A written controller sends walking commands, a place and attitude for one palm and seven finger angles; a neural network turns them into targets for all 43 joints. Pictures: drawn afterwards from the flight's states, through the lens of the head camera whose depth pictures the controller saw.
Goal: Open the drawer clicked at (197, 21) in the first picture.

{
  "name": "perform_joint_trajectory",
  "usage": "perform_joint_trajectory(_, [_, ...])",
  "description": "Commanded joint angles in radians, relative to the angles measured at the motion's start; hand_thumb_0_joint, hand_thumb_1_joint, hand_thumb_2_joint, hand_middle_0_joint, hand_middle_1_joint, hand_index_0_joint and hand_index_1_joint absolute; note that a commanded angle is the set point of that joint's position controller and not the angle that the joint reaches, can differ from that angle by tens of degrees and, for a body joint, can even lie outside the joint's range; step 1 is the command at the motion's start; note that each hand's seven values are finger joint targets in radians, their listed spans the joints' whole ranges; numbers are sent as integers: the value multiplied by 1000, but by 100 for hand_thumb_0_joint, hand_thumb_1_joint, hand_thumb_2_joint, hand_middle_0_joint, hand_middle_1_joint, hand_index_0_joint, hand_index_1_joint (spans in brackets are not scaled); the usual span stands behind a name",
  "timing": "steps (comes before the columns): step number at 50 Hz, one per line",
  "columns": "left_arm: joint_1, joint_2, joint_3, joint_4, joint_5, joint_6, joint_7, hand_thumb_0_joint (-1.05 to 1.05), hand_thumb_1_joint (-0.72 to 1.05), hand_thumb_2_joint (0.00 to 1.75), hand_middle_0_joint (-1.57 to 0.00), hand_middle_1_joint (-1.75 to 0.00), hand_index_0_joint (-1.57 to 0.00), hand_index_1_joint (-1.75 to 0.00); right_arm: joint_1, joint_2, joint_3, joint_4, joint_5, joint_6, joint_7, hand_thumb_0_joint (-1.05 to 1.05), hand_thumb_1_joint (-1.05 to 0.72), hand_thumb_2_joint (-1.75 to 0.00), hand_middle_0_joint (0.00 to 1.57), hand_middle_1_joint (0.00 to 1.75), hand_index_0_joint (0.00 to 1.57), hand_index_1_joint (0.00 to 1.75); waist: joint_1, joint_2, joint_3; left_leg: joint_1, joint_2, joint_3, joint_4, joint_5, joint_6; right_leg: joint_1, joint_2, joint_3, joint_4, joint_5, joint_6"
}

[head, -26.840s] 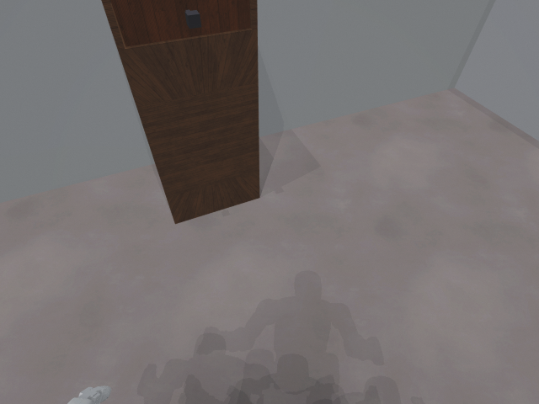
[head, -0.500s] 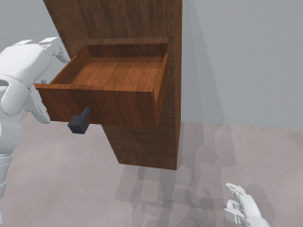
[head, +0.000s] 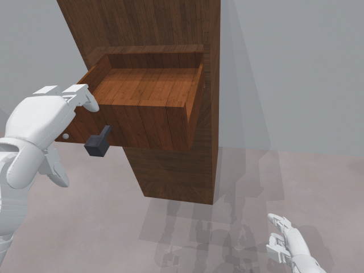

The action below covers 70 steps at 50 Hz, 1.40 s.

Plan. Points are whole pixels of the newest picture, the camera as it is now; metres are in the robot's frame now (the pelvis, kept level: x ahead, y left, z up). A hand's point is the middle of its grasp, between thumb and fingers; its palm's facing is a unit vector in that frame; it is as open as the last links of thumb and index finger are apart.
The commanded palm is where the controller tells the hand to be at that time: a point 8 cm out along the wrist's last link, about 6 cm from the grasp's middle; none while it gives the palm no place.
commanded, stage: draw the hand back to the body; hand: left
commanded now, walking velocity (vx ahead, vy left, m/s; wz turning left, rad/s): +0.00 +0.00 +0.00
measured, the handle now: (101, 139) +0.35 +0.25 +0.13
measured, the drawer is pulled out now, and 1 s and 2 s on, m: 0.29 0.29 0.29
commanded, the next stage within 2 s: step back with the hand held close in 1.06 s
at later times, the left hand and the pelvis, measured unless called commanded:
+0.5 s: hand (50, 118) +0.23 +0.21 +0.30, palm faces +0.46 -0.84 -0.30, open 11.9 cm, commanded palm +0.19 +0.27 +0.32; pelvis +0.03 +0.00 +0.01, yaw -1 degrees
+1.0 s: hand (2, 113) +0.21 +0.24 +0.33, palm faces +0.59 -0.76 -0.27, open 7.8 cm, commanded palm +0.17 +0.29 +0.32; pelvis +0.04 +0.01 +0.01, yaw -1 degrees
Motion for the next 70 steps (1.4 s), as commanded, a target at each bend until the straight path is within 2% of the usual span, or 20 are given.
perform_joint_trajectory(1, [-375,481,348,-320,49,-67,110,0,-50,30,-30,-120,-30,-120,-220,-75,-21,-178,-33,-65,-32,0,-90,-90,20,30,20,30,18,37,-292,-55,-10,19,-102,138,27,269,-2,4,-56,-14,-15])
perform_joint_trajectory(3, [-377,551,454,-301,19,-89,155,0,-50,30,-30,-120,-30,-120,-212,-66,-30,-158,-34,-81,-30,0,-90,-90,20,30,20,30,36,48,-274,-57,1,11,-88,172,14,279,0,19,-61,13,-26])
perform_joint_trajectory(4, [-471,74,389,-276,-599,-227,258,0,-47,32,-30,-118,-30,-118,-120,55,-15,-174,-24,-140,-53,0,-90,-90,20,30,20,30,-94,-121,-107,-34,3,10,-99,62,18,196,31,-41,-135,-57,-33])
perform_joint_trajectory(5, [-337,186,483,-122,-622,-276,320,0,-43,33,-29,-115,-29,-115,-112,-1,-15,-101,-37,-163,-76,0,-90,-90,20,30,20,30,-75,-262,-7,-46,34,3,-106,-12,25,164,36,-19,-161,-112,-27])
perform_joint_trajectory(6, [-301,141,461,-10,-621,-291,338,0,-40,34,-29,-113,-29,-113,-112,-7,-20,-65,-36,-167,-78,0,-90,-90,20,30,20,30,-80,-184,40,-63,25,12,-110,-58,20,138,40,-12,-185,-147,-27])
perform_joint_trajectory(7, [-278,113,495,-15,-694,-307,344,0,-36,36,-29,-111,-29,-111,-106,-15,-34,-66,-32,-167,-85,0,-90,-90,20,30,20,30,-70,-255,35,-51,28,14,-107,-48,22,146,30,-25,-200,-160,-17])
perform_joint_trajectory(10, [-215,21,472,46,-754,-342,354,0,-26,40,-28,-104,-28,-104,-91,-16,-43,-37,-28,-187,-89,0,-90,-90,20,30,20,30,-67,-129,13,-20,21,54,-119,-34,20,176,10,-24,-222,-161,-7])
perform_joint_trajectory(13, [-162,-100,382,-60,-771,-368,355,0,-15,45,-27,-98,-27,-98,-94,-24,-53,-47,-31,-226,-83,0,-90,-90,20,30,20,30,-57,60,-33,31,14,69,-140,3,22,203,6,-19,-205,-99,-19])
perform_joint_trajectory(15, [-117,-150,329,-213,-777,-385,368,0,-8,48,-27,-93,-27,-93,-92,-21,-55,-78,-33,-257,-73,0,-90,-90,20,30,20,30,-48,26,-102,61,20,64,-156,73,31,254,9,-21,-174,-25,-18])
perform_joint_trajectory(18, [-94,-78,382,-423,-772,-422,403,0,2,52,-26,-86,-26,-86,-116,-30,-58,-86,-50,-301,-80,0,-90,-90,20,30,20,30,-31,-102,-181,82,21,55,-145,158,47,319,16,-17,-155,42,-9])
perform_joint_trajectory(21, [5,-44,461,-531,-750,-444,435,0,13,57,-25,-80,-25,-80,-91,-22,-67,-66,-70,-324,-82,0,-90,-90,20,30,20,30,-22,-46,-225,90,17,64,-121,270,37,352,14,-17,-133,177,-19])
perform_joint_trajectory(26, [-12,-64,489,-430,-736,-447,445,0,31,64,-24,-68,-24,-68,-58,1,-73,-28,-62,-323,-83,0,-90,-90,20,30,20,30,-42,57,-67,50,25,61,-130,256,10,276,19,-18,-147,152,-35])
perform_joint_trajectory(29, [-12,-95,481,-255,-747,-425,429,0,41,69,-24,-62,-24,-62,-39,-8,-81,-10,-51,-311,-84,0,-90,-90,20,30,20,30,-59,-61,14,45,38,59,-140,238,17,232,24,-34,-163,129,-28])
perform_joint_trajectory(40, [94,-96,472,-480,-757,-402,405,0,80,86,-21,-37,-21,-37,-74,-9,-77,-66,-62,-284,-67,0,-90,-90,20,30,20,30,-23,-54,-175,111,35,57,-131,360,21,322,20,-31,-111,252,-21])
perform_joint_trajectory(48, [-21,-110,462,-374,-741,-385,431,0,90,90,-20,-30,-20,-30,-72,9,-67,-36,-59,-282,-83,0,-90,-90,20,30,20,30,-49,5,-3,58,39,44,-150,219,8,224,25,-30,-155,101,-33])
perform_joint_trajectory(58, [25,-112,449,-390,-750,-375,416,0,90,90,-20,-30,-20,-30,-89,1,-72,-53,-61,-269,-72,0,-90,-90,20,30,20,30,-25,-48,-98,83,38,41,-148,264,20,290,21,-28,-128,154,-28])
perform_joint_trajectory(59, [0,-12,521,-442,-733,-408,424,0,90,90,-20,-30,-20,-30,-70,-43,-68,-110,-40,-244,-68,0,-90,-90,20,30,20,30,-101,-74,6,-29,68,-9,-99,243,46,135,-35,40,-165,158,-9])
perform_joint_trajectory(61, [109,-61,495,-401,-726,-407,422,0,90,90,-20,-30,-20,-30,-67,-24,-72,-106,-41,-205,-62,0,-90,-90,20,30,20,30,-101,-167,-5,-26,54,-10,-46,208,45,95,-75,57,-201,111,-20])
perform_joint_trajectory(65, [203,-4,577,-499,-722,-447,448,0,90,90,-20,-30,-20,-30,-27,-19,-88,-103,-38,-183,-66,0,-90,-90,20,30,20,30,-110,-82,-155,-15,56,-10,10,249,32,107,-121,64,-159,149,-45])
perform_joint_trajectory(70, [284,27,649,-551,-728,-482,468,0,90,90,-20,-30,-20,-30,-14,-32,-116,-125,-37,-183,-73,0,-90,-90,20,30,20,30,-104,9,-235,-94,124,-75,-55,373,42,174,-45,6,3,213,-11])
